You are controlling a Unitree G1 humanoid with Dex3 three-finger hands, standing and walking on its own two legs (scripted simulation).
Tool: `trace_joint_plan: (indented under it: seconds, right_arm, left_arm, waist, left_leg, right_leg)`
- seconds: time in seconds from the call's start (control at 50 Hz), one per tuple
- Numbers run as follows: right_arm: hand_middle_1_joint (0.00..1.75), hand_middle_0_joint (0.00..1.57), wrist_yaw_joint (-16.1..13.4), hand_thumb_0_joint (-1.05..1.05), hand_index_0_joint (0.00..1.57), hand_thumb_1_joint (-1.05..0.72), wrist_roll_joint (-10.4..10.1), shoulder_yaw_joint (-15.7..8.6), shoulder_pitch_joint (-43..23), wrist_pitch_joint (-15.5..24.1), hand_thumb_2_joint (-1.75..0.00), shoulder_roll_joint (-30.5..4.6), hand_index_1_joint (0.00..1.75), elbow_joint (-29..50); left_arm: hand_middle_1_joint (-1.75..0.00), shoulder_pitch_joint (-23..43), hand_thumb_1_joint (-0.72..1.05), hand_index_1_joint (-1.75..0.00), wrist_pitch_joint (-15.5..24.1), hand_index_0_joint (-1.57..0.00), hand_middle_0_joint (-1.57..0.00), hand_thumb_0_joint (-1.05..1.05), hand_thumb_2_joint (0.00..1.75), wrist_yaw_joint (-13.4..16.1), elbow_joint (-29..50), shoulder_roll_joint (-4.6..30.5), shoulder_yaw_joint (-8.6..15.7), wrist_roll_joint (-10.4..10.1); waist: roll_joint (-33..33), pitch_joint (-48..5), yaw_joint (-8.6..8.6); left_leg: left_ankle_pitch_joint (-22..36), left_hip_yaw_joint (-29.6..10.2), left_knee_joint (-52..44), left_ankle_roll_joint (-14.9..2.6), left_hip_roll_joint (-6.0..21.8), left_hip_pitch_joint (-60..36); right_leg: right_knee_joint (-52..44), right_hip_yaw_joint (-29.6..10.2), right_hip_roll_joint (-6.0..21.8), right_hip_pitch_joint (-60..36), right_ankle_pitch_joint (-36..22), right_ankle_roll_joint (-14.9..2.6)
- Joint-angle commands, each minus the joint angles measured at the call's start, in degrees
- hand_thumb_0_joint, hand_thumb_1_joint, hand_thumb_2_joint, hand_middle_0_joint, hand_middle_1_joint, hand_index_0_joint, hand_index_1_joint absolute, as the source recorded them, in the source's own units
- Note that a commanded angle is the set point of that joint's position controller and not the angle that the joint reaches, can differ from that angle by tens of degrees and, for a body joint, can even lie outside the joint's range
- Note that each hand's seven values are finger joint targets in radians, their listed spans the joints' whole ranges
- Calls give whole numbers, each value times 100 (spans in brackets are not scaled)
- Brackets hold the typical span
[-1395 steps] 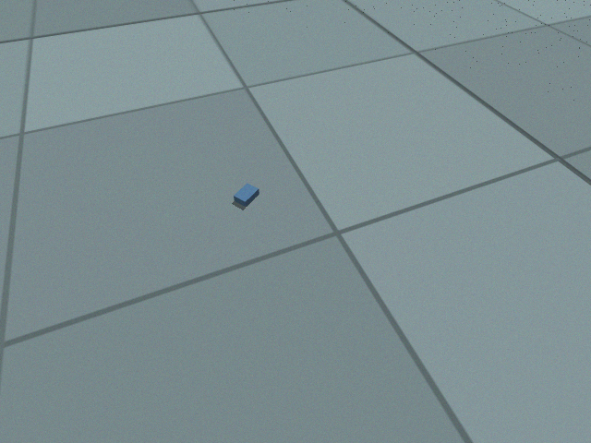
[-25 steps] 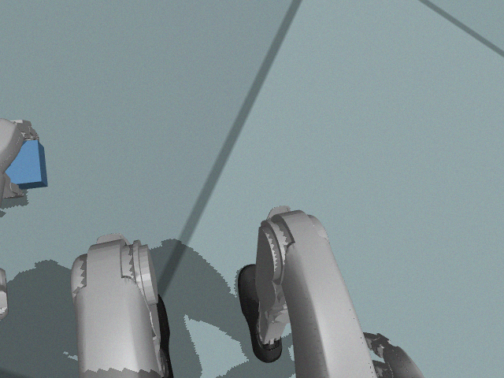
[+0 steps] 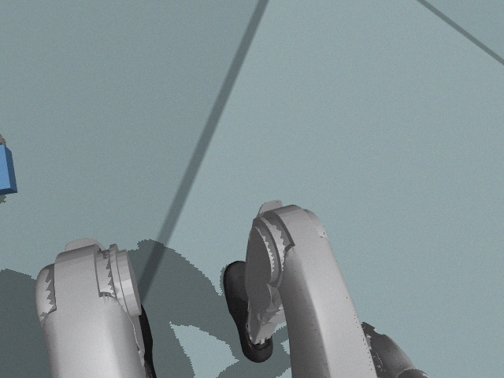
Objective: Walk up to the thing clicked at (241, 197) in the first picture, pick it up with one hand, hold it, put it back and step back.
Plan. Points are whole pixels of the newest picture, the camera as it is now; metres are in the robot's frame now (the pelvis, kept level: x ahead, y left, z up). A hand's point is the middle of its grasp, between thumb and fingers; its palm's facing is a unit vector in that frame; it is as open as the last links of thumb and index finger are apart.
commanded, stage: rest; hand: left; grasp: from above
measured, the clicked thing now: out of the picture +0.43 +0.34 -0.24
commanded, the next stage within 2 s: open in 1.12 s
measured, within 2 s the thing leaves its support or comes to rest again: rests again in 0.84 s
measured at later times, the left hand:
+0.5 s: hand out of the picture +0.42 +0.34 -0.24, palm faces -0.48 -0.12 -0.87, open 9.7 cm
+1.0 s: hand out of the picture +0.43 +0.33 -0.25, palm faces -0.46 -0.11 -0.88, open 9.7 cm
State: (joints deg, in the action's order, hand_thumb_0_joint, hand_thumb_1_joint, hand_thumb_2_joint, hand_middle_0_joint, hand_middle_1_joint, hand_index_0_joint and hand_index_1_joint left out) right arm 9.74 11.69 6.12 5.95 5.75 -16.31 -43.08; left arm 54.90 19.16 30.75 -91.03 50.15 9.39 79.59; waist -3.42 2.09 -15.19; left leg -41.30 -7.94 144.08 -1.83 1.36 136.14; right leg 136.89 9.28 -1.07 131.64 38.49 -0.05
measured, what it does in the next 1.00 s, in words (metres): stands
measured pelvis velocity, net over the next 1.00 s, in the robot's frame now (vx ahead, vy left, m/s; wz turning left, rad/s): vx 0.00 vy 0.00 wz -0.06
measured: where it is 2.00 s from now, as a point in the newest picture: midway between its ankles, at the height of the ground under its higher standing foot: (198, 348)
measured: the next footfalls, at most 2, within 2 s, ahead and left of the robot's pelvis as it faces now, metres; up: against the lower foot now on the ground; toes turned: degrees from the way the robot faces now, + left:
none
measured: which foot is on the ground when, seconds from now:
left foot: down 0.00-1.00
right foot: down 0.00-1.00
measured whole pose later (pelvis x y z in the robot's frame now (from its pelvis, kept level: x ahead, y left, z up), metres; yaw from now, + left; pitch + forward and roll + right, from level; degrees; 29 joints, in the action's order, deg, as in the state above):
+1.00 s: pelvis +0.00 +0.00 -0.01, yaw -3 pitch +28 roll -13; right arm 14.4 15.6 13.0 4.2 12.4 -18.7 -40.2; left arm 55.1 17.8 36.1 -97.9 58.1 11.5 78.3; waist -7.2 8.3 -18.9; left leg -42.7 -11.8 148.6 -1.7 1.8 135.5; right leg 138.5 12.4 -2.3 130.2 37.9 0.6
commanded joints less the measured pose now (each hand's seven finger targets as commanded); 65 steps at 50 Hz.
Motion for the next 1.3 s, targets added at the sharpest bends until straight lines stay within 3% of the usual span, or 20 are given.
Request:
trace_joint_plan:
  seconds: [0.0, 0.04, 0.1, 0.12, 0.16, 0.18, 0.24, 0.34, 0.4, 0.48, 0.58, 0.62, 0.72, 0.74, 0.78, 0.9, 0.96, 1.02, 1.2, 1.28]
  right_arm:
    - [30, 20, -25, 0, 20, -90, 58, -370, 1289, 67, -89, -1642, 30, -46]
    - [30, 20, 0, 0, 20, -90, 72, -374, 1213, 106, -90, -1714, 30, 78]
    - [30, 20, 25, 0, 20, -90, 118, -349, 1213, 93, -90, -1739, 30, 86]
    - [30, 20, 44, 0, 20, -90, 175, -322, 1311, 86, -90, -1750, 30, 47]
    - [30, 20, 74, 0, 20, -90, 169, -318, 1206, 122, -90, -1742, 30, 172]
    - [30, 20, 83, 0, 20, -90, 217, -295, 1238, 134, -90, -1787, 30, 128]
    - [30, 20, 74, 0, 20, -90, 209, -256, 1223, 132, -90, -1795, 30, 119]
    - [30, 20, 115, 0, 20, -90, 297, -168, 1179, 144, -90, -1783, 30, 130]
    - [30, 20, 111, 0, 20, -90, 326, -112, 1196, 168, -90, -1875, 30, 86]
    - [30, 20, 167, 0, 20, -90, 382, -81, 1107, 245, -90, -1916, 30, 97]
    - [30, 20, 229, 0, 20, -90, 401, 29, 1015, 370, -90, -1971, 30, 159]
    - [30, 20, 263, 0, 20, -90, 405, 20, 895, 442, -90, -1994, 30, 153]
    - [30, 20, 310, 0, 20, -90, 401, 52, 864, 534, -90, -2076, 30, 198]
    - [30, 20, 357, 0, 20, -90, 421, 75, 936, 563, -90, -2075, 30, 251]
    - [30, 20, 400, 0, 20, -90, 411, 69, 900, 617, -90, -2080, 30, 260]
    - [30, 20, 388, 0, 20, -90, 378, 128, 926, 656, -90, -2085, 30, 250]
    - [30, 20, 395, 0, 20, -91, 386, 209, 924, 655, -90, -2018, 30, 286]
    - [30, 20, 368, 0, 20, -90, 373, 280, 990, 608, -90, -2029, 30, 222]
    - [30, 20, 351, 0, 20, -90, 416, 452, 787, 571, -90, -2032, 30, 350]
    - [30, 20, 339, 0, 20, -89, 420, 470, 700, 610, -90, -2111, 30, 332]
  left_arm:
    - [-52, 1375, 76, -50, -95, -110, -108, 0, 62, 324, 504, 1511, 139, -135]
    - [-52, 1374, 76, -50, -80, -110, -109, 0, 60, 353, 598, 1900, 385, -142]
    - [-51, 1165, 77, -50, -90, -111, -109, 0, 61, 377, 489, 1974, 487, -141]
    - [-52, 1174, 78, -50, -106, -111, -109, 0, 60, 374, 328, 2071, 536, -87]
    - [-53, 1382, 78, -51, -67, -111, -110, 0, 62, 299, 477, 1844, 310, -117]
    - [-55, 1364, 80, -52, -62, -112, -110, 0, 61, 302, 374, 1935, 385, -136]
    - [-55, 1178, 80, -52, -10, -113, -111, 0, 62, 348, 487, 2194, 567, -167]
    - [-55, 1317, 80, -53, 123, -113, -111, 0, 64, 348, 411, 2065, 357, -130]
    - [-56, 1248, 82, -54, 175, -113, -111, 0, 65, 438, 420, 2191, 441, -118]
    - [-58, 1286, 86, -55, 202, -116, -114, 0, 63, 516, 224, 2040, 221, -29]
    - [-56, 1273, 87, -53, 113, -117, -115, 0, 63, 721, 68, 2264, 241, 79]
    - [-54, 1339, 87, -52, 70, -117, -115, 0, 64, 791, 136, 2020, 37, 39]
    - [-54, 1104, 83, -52, -114, -114, -112, 0, 63, 944, -81, 2305, 299, -9]
    - [-54, 1195, 83, -52, -155, -114, -112, 0, 63, 910, -195, 2301, 252, 30]
    - [-54, 1316, 80, -52, -204, -112, -111, 0, 63, 873, -164, 2251, 209, 1]
    - [-51, 1166, 74, -50, -243, -109, -109, 0, 61, 764, -24, 2396, 325, -222]
    - [-52, 1225, 71, -51, -167, -107, -106, 0, 60, 648, -187, 2245, 145, -253]
    - [-50, 1107, 70, -49, -89, -106, -105, 0, 60, 605, -196, 2401, 232, -322]
    - [-50, 999, 72, -49, 114, -107, -106, 0, 58, 594, -386, 2214, -104, -233]
    - [-50, 1113, 40, -49, 112, -75, -74, 0, 54, 692, -253, 2313, -139, -230]
  waist:
    - [2106, -3822, -116]
    - [2153, -3961, -89]
    - [2296, -3951, -38]
    - [2270, -3874, -152]
    - [2347, -3723, -233]
    - [2256, -3676, -283]
    - [2399, -3720, -140]
    - [2282, -3540, -333]
    - [2310, -3493, -314]
    - [2401, -3425, -425]
    - [2509, -3235, -426]
    - [2507, -3189, -420]
    - [2548, -3233, -356]
    - [2538, -3086, -495]
    - [2519, -3042, -535]
    - [2478, -3216, -455]
    - [2292, -3138, -596]
    - [2239, -3184, -538]
    - [2362, -2861, -614]
    - [2428, -2835, -598]
  left_leg:
    - [1499, 262, -1394, 11, -125, -3032]
    - [1623, 252, -1333, 9, -102, -3058]
    - [1715, 224, -1348, 41, -91, -3043]
    - [1704, 200, -1277, 50, -78, -3069]
    - [1614, 204, -1221, 49, -74, -3019]
    - [1531, 166, -1195, 46, -65, -3000]
    - [1485, 137, -1265, 65, -52, -3075]
    - [1391, 122, -1103, 49, -24, -2870]
    - [1470, 88, -1114, 62, -30, -2914]
    - [1524, 32, -1142, 111, 9, -3144]
    - [1405, 19, -1147, 110, 24, -3075]
    - [1385, -16, -1195, 122, 27, -3006]
    - [1382, -81, -1263, 122, 38, -2973]
    - [1390, -109, -1236, 129, 59, -2995]
    - [1297, -121, -1203, 123, 75, -2981]
    - [1367, -42, -1157, 79, 48, -2881]
    - [1277, -26, -1021, 34, 57, -2708]
    - [1493, -74, -1046, 45, 60, -2795]
    - [1282, -204, -1197, 119, 104, -2883]
    - [1159, -250, -1229, 125, 118, -2885]
  right_leg:
    - [-1126, 251, -273, -1936, -1467, -135]
    - [-1108, 254, -301, -2084, -1633, -136]
    - [-1029, 298, -296, -2141, -1656, -146]
    - [-983, 324, -295, -2056, -1639, -162]
    - [-1012, 320, -296, -1969, -1569, -163]
    - [-1006, 350, -303, -1963, -1510, -166]
    - [-1019, 367, -318, -2029, -1438, -174]
    - [-1020, 380, -352, -2069, -1427, -155]
    - [-1016, 426, -352, -2094, -1476, -146]
    - [-909, 499, -387, -1982, -1531, -124]
    - [-889, 516, -409, -1944, -1480, -133]
    - [-878, 519, -404, -1888, -1454, -139]
    - [-849, 570, -415, -1922, -1465, -148]
    - [-781, 576, -384, -1854, -1509, -123]
    - [-782, 564, -379, -1805, -1451, -116]
    - [-962, 516, -415, -2231, -1542, -118]
    - [-1005, 487, -412, -2289, -1535, -99]
    - [-1016, 540, -417, -2389, -1665, -90]
    - [-959, 636, -462, -2192, -1454, -120]
    - [-967, 658, -465, -2080, -1346, -119]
